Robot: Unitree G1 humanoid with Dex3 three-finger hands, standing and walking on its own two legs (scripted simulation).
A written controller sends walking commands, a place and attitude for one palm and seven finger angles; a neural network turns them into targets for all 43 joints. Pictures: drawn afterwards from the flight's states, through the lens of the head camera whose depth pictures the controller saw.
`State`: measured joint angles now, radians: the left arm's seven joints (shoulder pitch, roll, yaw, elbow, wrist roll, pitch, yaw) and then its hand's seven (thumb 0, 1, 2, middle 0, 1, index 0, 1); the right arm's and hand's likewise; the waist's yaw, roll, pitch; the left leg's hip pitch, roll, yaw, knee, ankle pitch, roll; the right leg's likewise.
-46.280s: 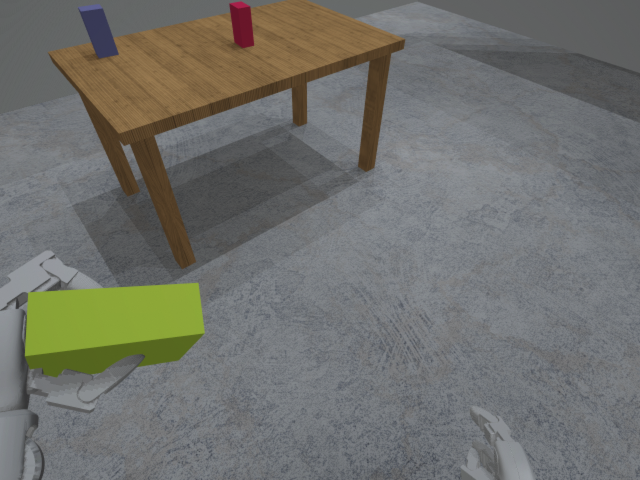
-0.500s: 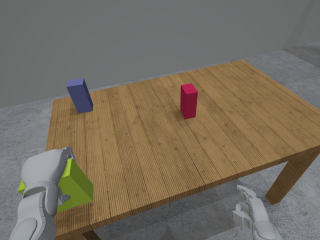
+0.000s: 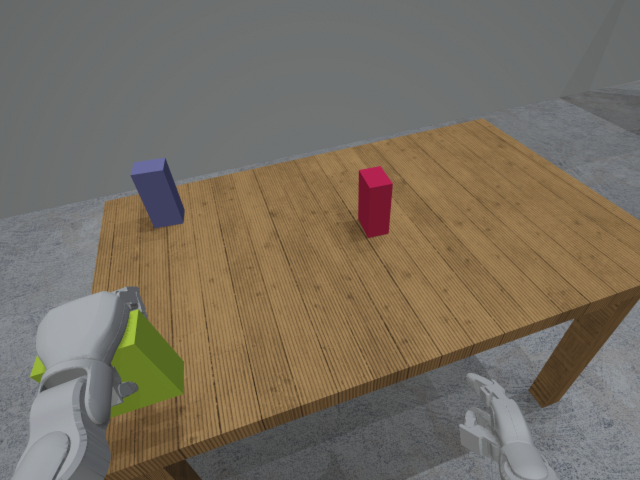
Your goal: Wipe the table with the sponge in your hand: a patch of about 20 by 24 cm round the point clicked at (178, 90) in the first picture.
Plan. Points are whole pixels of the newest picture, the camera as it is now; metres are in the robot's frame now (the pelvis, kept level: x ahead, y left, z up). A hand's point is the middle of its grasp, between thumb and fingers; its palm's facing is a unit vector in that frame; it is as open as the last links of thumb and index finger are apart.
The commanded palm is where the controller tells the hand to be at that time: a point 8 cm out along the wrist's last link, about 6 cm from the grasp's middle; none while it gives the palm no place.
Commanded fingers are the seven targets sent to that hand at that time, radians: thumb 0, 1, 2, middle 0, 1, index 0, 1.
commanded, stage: bring the sponge back beside the body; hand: left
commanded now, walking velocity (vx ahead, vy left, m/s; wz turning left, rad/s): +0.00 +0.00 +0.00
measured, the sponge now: (126, 376) +0.21 +0.30 +0.03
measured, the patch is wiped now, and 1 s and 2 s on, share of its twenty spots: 0.90 0.90 0.90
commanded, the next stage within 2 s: step back with the hand held close in 1.28 s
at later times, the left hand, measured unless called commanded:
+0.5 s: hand (112, 358) +0.19 +0.28 +0.10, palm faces +0.09 -0.11 -0.99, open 9.1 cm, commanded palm +0.16 +0.27 +0.16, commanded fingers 0.00 0.10 1.30 -1.20 -1.60 -1.20 -1.60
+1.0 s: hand (109, 373) +0.17 +0.27 +0.11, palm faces +0.11 -0.13 -0.99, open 9.1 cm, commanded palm +0.14 +0.26 +0.18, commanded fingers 0.00 0.10 1.30 -1.20 -1.60 -1.20 -1.60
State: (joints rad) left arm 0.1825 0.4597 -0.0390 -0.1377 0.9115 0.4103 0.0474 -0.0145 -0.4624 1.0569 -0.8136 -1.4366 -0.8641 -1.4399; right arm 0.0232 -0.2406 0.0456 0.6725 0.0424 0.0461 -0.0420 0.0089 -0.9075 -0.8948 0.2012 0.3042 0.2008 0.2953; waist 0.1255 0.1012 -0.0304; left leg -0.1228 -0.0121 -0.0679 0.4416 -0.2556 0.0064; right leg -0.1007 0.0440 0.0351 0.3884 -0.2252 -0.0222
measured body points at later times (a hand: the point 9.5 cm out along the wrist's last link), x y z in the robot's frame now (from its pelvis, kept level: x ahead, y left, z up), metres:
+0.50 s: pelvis -0.01 -0.01 +0.00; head -0.05 -0.05 +0.45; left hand +0.19 +0.28 +0.15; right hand +0.26 -0.19 -0.06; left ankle -0.01 +0.12 -0.74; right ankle -0.01 -0.11 -0.74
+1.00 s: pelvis -0.02 -0.01 +0.00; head -0.06 -0.06 +0.44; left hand +0.16 +0.27 +0.16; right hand +0.25 -0.20 -0.05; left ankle -0.01 +0.12 -0.74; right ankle -0.01 -0.11 -0.74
